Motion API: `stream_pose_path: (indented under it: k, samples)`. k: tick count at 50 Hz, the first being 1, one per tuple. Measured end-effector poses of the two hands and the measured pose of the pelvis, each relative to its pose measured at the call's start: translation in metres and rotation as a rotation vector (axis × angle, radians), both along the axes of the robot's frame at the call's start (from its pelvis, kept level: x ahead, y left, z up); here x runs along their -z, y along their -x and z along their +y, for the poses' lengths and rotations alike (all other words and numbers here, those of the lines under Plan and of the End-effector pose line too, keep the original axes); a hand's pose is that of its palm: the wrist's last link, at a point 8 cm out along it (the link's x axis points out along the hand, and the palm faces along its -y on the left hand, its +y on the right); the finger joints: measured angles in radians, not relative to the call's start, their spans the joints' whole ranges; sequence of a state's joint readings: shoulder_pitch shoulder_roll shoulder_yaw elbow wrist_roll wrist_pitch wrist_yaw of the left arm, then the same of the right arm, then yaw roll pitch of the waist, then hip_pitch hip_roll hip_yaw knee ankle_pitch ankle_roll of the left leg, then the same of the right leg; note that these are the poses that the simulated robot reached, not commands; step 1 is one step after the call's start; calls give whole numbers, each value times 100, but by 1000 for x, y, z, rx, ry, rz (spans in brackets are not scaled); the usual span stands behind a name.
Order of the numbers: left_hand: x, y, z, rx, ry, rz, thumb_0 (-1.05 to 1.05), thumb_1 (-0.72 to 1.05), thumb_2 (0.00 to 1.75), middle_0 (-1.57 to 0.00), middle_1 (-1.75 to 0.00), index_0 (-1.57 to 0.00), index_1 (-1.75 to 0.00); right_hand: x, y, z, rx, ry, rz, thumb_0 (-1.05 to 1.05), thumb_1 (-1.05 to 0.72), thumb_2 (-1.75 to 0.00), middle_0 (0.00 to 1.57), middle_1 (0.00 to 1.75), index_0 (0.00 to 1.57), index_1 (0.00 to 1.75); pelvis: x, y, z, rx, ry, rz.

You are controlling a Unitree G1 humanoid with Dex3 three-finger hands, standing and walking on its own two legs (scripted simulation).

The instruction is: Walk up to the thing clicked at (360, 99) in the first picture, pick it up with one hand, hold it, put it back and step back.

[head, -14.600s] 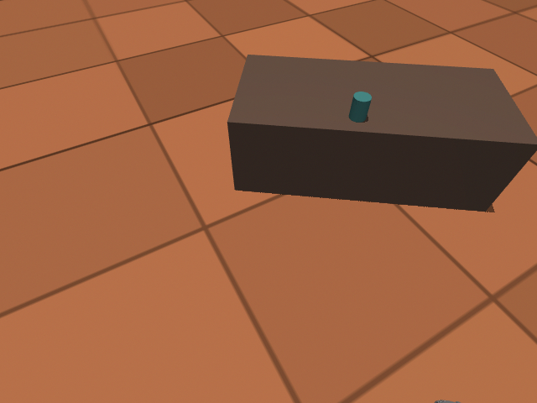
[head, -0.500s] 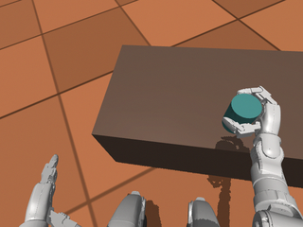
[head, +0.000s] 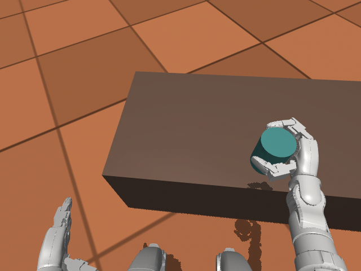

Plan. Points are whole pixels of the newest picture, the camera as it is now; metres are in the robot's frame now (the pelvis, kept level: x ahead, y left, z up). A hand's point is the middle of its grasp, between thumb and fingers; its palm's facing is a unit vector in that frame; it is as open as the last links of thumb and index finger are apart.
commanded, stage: lift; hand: right
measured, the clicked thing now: (271, 152) +0.36 -0.17 +0.02
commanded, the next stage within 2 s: hold in 0.38 s
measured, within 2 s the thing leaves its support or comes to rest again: neither
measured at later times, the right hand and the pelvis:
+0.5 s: hand (277, 150) +0.35 -0.17 +0.06, palm faces +0.14 +0.99 +0.00, open 10.0 cm; pelvis +0.00 +0.00 +0.01, yaw +0 degrees
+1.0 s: hand (280, 150) +0.34 -0.17 +0.08, palm faces +0.14 +0.99 +0.01, open 10.1 cm; pelvis +0.00 +0.00 +0.03, yaw +0 degrees
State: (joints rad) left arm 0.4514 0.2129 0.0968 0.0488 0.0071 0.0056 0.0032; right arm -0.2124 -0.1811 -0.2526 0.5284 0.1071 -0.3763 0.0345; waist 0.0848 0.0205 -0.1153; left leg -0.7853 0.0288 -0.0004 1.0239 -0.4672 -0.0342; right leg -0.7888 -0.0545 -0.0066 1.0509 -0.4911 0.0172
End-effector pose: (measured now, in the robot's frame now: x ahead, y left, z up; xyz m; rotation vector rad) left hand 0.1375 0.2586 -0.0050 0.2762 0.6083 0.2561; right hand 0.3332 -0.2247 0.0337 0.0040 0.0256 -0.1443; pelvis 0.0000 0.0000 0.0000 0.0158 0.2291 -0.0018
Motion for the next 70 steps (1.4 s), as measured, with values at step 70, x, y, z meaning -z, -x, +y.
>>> stream_pose_path:
  k: [70]
  samples:
    - [-1, -7, 2, -46, 49, 38, -1, -52, 5, -5, -6, -6, -5, -47, 22, 3, -3, -2, -22, 0, 45, -109, 70, 108, 75, 110, -29, -6, 0, 2, 12, -106]
